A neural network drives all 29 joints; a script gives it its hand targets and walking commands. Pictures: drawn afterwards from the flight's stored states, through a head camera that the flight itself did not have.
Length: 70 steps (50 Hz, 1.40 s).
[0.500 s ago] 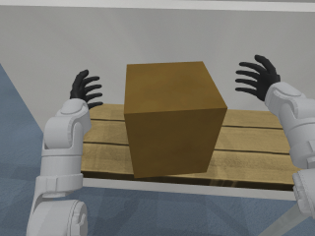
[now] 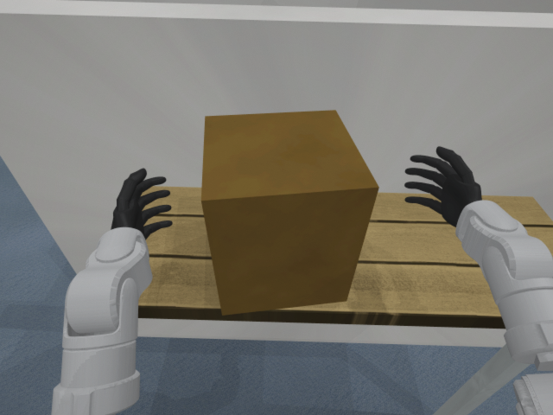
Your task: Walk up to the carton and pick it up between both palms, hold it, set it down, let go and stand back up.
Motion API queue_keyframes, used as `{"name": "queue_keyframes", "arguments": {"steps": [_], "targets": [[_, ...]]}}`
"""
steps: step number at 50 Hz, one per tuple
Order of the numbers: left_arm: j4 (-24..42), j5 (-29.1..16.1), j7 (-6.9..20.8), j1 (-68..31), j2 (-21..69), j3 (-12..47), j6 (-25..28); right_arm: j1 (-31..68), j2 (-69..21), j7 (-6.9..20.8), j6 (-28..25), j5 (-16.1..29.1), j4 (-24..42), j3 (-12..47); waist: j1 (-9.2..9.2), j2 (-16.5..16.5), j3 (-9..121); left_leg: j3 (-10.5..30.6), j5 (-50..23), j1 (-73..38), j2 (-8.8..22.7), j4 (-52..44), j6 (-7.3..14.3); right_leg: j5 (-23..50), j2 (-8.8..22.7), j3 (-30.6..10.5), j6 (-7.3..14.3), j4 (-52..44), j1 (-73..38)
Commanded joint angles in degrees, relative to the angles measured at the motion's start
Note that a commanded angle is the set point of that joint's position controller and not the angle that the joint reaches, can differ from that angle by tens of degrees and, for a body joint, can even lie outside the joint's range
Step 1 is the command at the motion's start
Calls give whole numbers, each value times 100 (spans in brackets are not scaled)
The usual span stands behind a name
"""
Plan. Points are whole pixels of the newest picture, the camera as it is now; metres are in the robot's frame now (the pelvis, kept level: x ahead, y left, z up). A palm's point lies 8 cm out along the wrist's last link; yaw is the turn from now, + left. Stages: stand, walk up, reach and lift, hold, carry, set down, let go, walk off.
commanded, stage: set down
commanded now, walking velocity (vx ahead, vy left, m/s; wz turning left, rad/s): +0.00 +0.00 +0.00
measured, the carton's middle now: (278, 212) +0.42 +0.02 +0.10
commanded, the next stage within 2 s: none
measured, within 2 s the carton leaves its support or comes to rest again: neither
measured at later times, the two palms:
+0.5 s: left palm (134, 282) +0.26 +0.19 +0.13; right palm (473, 273) +0.29 -0.24 +0.12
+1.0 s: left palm (139, 340) +0.21 +0.18 +0.08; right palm (485, 350) +0.22 -0.24 +0.07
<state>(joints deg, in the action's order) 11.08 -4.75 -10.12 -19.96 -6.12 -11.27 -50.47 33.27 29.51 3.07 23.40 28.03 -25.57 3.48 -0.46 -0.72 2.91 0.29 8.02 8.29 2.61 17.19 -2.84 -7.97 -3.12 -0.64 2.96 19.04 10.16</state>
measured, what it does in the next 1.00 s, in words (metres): stands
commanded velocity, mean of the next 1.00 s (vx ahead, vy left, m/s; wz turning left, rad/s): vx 0.00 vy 0.00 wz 0.00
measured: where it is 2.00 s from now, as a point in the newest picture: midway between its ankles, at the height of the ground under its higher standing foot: outside the picture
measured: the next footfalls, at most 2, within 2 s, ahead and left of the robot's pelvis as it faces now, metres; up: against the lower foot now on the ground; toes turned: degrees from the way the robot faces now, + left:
none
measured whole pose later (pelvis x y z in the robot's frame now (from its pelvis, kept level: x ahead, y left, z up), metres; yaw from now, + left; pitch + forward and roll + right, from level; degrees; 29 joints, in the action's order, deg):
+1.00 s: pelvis +0.01 +0.00 +0.00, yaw -2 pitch -4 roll +1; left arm 27.0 -4.8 -12.5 18.8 -4.0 2.0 -28.2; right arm -17.2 23.2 4.3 10.0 20.9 9.0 -4.0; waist -1.8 -0.3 -3.6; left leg -1.1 8.1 2.4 2.8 14.7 -2.9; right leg -8.3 -3.4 -2.2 3.2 18.3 5.7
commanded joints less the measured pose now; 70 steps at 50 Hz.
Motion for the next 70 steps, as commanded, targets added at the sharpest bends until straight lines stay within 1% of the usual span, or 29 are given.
{"name": "queue_keyframes", "arguments": {"steps": [1,4,7,13,20,29,36,44,48,50,53,55,59,64,70], "targets": [[1872,-1,23,-1433,-567,28,291,1674,1147,-77,-367,68,1632,-600,40,-154,1814,-184,-985,-484,-383,-7,179,1320,-5,-139,-249,-134,-844],[2154,-33,12,-1029,-510,84,273,1287,1174,-106,-409,64,2030,-698,52,-152,1785,-186,-1137,-701,-363,33,157,1353,-33,-101,-213,-158,-714],[2282,-38,-1,-638,-425,122,264,885,1170,-116,-442,38,2299,-766,57,-203,1664,-186,-1154,-858,-336,21,166,1274,-43,-87,-189,-205,-593],[2412,35,-21,12,-246,192,330,98,1068,-99,-511,-31,2601,-818,52,-289,1286,-186,-988,-999,-289,-79,214,985,-15,-115,-154,-308,-449],[2696,105,-59,594,-129,359,587,-746,884,-79,-649,-98,3037,-869,24,-264,963,-192,-793,-1030,-258,-139,228,661,74,-202,-125,-380,-384],[2813,84,-133,1374,-36,625,1055,-1870,629,-66,-855,-332,3681,-1048,-47,-306,548,-204,-506,-1046,-206,-225,263,67,194,-332,-133,-512,-248],[2881,36,-159,2124,-11,843,1540,-2859,490,-40,-1116,-499,4088,-1136,-93,-345,327,-209,-682,-1216,-175,-204,227,7,192,-333,-113,-592,-147],[2856,13,-214,3003,0,1141,2243,-3980,332,59,-1516,-655,4420,-1208,-155,-356,92,-197,-825,-1283,-164,-181,196,-61,199,-324,-80,-672,-27],[2684,34,-267,3368,11,1291,2643,-4497,270,147,-1731,-734,4453,-1243,-177,-376,-29,-197,-775,-1222,-176,-192,203,-106,219,-341,-68,-696,27],[2445,54,-265,3422,-13,1294,2803,-4636,180,178,-1788,-813,4404,-1222,-207,-408,-172,-223,-540,-1119,-192,-259,241,-232,273,-395,-92,-737,47],[2037,41,-221,3318,-118,1196,2915,-4627,-29,177,-1762,-972,4311,-1157,-291,-464,-389,-291,-40,-862,-220,-394,326,-626,389,-531,-169,-810,24],[1967,-13,-203,3298,-194,1174,2957,-4638,-116,168,-1737,-1043,4318,-1155,-338,-459,-348,-317,66,-773,-223,-412,352,-735,411,-550,-200,-794,-13],[1900,-97,-184,3463,-293,1204,3082,-4902,-157,166,-1748,-1153,4264,-1176,-308,-366,-80,-347,-183,-835,-225,-330,314,-293,341,-470,-175,-683,-75],[1451,-54,-53,3784,-353,1180,3246,-5176,-199,222,-1813,-1268,3897,-1147,-262,-267,13,-330,-639,-1019,-235,-254,239,312,225,-340,-107,-655,-110],[895,27,62,4018,-378,1238,3649,-5340,-214,369,-2091,-1378,3404,-1098,-235,-217,44,-291,-1042,-1061,-239,-157,150,728,150,-218,-28,-666,-167]]}}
